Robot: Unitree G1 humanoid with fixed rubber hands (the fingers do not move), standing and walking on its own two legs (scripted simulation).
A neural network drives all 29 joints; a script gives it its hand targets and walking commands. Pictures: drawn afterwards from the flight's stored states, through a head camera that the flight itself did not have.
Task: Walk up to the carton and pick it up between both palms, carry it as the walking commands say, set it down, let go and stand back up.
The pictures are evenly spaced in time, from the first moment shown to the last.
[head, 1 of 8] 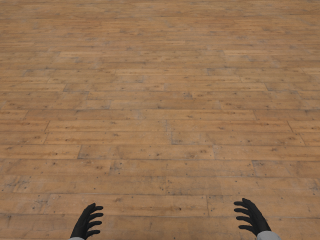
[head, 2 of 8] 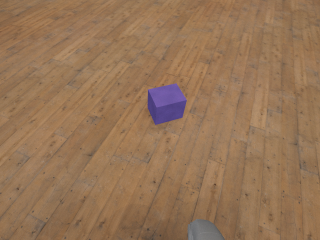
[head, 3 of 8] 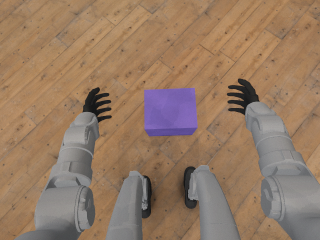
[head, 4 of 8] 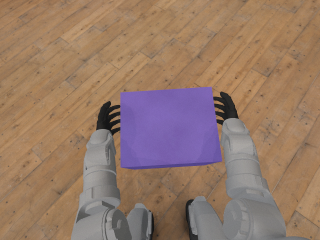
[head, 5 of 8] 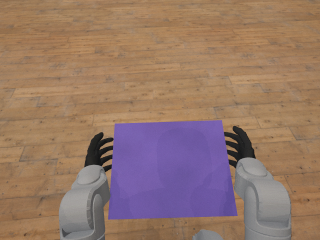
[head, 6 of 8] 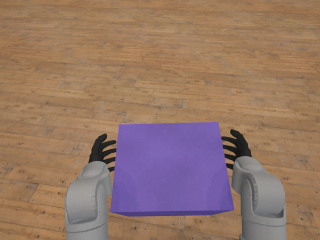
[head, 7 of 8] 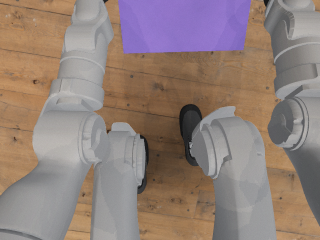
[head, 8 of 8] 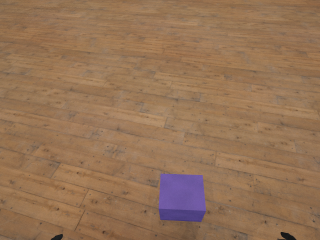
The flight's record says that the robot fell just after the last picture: no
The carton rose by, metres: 0.68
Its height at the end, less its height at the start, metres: +0.00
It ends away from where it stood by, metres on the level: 2.98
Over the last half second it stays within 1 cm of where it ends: yes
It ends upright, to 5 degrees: yes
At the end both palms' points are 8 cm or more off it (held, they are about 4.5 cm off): yes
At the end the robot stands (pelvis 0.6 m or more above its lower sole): yes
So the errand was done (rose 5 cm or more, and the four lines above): yes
